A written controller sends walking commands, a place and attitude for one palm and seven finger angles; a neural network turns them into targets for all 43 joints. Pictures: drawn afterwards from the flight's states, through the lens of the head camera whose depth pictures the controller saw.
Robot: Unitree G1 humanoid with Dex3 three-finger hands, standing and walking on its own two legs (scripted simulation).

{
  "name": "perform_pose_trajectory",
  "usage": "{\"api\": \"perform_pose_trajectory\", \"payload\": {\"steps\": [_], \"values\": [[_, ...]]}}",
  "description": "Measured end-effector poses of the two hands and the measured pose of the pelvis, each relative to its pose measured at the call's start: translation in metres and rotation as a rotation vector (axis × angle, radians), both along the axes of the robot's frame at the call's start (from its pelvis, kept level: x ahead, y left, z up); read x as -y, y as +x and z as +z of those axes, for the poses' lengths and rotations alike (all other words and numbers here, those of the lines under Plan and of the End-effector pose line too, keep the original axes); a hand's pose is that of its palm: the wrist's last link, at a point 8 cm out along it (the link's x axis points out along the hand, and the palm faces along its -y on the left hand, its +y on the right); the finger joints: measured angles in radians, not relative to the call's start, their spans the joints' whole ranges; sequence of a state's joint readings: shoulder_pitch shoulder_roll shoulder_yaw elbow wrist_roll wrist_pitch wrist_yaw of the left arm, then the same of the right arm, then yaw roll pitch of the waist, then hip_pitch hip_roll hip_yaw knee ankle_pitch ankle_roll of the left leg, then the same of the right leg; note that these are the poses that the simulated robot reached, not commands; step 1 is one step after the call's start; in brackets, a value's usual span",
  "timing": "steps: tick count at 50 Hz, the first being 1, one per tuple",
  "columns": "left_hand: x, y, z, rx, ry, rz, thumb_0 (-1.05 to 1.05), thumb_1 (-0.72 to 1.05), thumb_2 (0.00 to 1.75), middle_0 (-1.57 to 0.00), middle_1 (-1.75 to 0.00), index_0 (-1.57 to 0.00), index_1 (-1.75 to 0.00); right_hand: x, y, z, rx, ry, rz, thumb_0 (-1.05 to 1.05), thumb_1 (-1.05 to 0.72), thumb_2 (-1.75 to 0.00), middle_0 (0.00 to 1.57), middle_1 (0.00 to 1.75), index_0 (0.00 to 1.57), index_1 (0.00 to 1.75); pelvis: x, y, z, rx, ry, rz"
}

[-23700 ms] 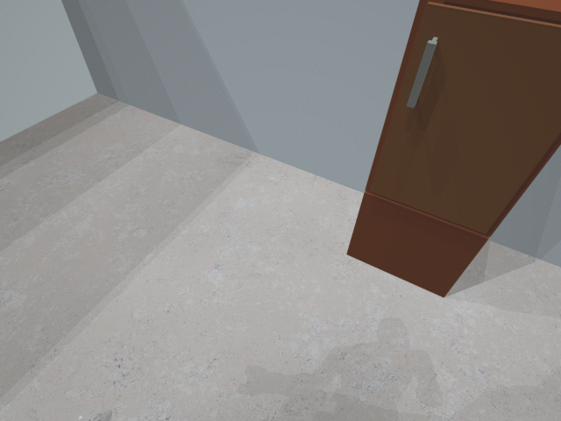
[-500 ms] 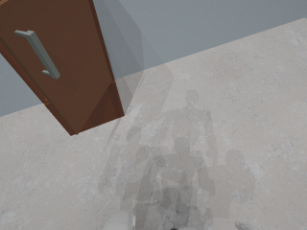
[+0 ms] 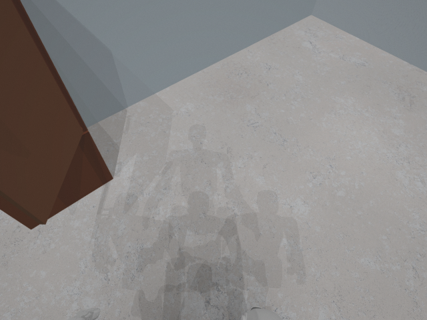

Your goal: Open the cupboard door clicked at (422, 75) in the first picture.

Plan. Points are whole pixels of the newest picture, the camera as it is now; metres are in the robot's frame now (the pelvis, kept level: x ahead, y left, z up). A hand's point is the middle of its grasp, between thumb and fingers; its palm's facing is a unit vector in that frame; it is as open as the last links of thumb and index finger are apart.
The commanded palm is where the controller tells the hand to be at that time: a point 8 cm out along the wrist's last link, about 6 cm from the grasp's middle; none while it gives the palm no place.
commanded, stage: walk to a spot facing it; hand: left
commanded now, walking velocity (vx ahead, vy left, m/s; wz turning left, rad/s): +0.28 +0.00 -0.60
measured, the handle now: out of the picture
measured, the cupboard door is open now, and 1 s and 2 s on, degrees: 47 47 47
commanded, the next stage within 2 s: turn to face it in 1.72 s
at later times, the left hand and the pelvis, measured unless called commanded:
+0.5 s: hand (134, 296) +0.17 +0.18 -0.19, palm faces -0.21 -0.96 -0.17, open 7.4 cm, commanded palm none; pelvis +0.12 +0.00 -0.01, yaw -17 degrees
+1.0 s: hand (243, 167) +0.53 -0.06 -0.17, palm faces -0.57 -0.80 -0.19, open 7.4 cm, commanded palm none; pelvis +0.30 -0.12 -0.03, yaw -32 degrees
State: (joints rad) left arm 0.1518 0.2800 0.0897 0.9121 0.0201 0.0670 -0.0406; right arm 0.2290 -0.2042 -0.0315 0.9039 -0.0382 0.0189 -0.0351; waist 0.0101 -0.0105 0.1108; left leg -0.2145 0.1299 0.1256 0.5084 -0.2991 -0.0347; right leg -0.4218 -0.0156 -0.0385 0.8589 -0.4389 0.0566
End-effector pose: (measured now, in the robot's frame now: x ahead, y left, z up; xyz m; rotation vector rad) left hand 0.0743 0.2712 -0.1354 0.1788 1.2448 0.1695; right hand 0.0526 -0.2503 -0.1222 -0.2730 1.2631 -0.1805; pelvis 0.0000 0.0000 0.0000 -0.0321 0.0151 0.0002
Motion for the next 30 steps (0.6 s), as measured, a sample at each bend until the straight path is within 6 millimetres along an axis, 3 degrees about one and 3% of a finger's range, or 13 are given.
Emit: {"api": "perform_pose_trajectory", "payload": {"steps": [5, 9, 16, 22, 26, 30], "values": [[0.027, 0.041, 0.0, 0.049, 0.04, -0.12, 0.01, 0.91, 0.9, -0.2, -0.29, -0.19, -0.3, 0.03, -0.042, -0.029, -0.057, 0.035, -0.124, 0.0, -0.9, -0.9, 0.2, 0.3, 0.21, 0.3, 0.019, 0.007, -0.017, 0.002, 0.018, -0.078], [0.044, 0.05, 0.008, 0.059, 0.049, -0.144, 0.01, 0.91, 0.9, -0.2, -0.29, -0.2, -0.3, 0.042, -0.044, -0.027, -0.089, 0.049, -0.17, 0.01, -0.9, -0.9, 0.2, 0.3, 0.2, 0.3, 0.024, 0.016, -0.01, 0.015, 0.023, -0.109], [0.059, 0.055, 0.008, -0.04, 0.003, -0.198, 0.01, 0.91, 0.9, -0.2, -0.29, -0.2, -0.3, 0.043, 0.011, -0.003, 0.053, 0.057, -0.219, 0.01, -0.91, -0.9, 0.2, 0.3, 0.2, 0.3, 0.024, 0.048, 0.004, 0.006, 0.041, -0.2], [0.048, 0.079, -0.008, -0.108, -0.039, -0.205, 0.01, 0.9, 0.9, -0.21, -0.29, -0.2, -0.3, 0.027, 0.079, 0.006, 0.163, 0.035, -0.221, 0.01, -0.91, -0.9, 0.2, 0.3, 0.2, 0.3, 0.01, 0.094, -0.001, 0.004, 0.026, -0.261], [0.035, 0.119, -0.026, -0.141, -0.045, -0.241, 0.01, 0.91, 0.9, -0.2, -0.29, -0.2, -0.3, 0.015, 0.107, 0.004, 0.229, -0.009, -0.239, 0.0, -0.9, -0.9, 0.2, 0.3, 0.2, 0.3, -0.002, 0.127, -0.013, 0.008, 0.009, -0.318], [0.041, 0.186, -0.018, -0.099, -0.046, -0.323, 0.01, 0.91, 0.9, -0.2, -0.29, -0.2, -0.3, -0.002, 0.094, 0.009, 0.166, 0.003, -0.317, 0.0, -0.9, -0.9, 0.2, 0.3, 0.21, 0.3, 0.0, 0.156, -0.003, 0.009, 0.009, -0.369]]}}
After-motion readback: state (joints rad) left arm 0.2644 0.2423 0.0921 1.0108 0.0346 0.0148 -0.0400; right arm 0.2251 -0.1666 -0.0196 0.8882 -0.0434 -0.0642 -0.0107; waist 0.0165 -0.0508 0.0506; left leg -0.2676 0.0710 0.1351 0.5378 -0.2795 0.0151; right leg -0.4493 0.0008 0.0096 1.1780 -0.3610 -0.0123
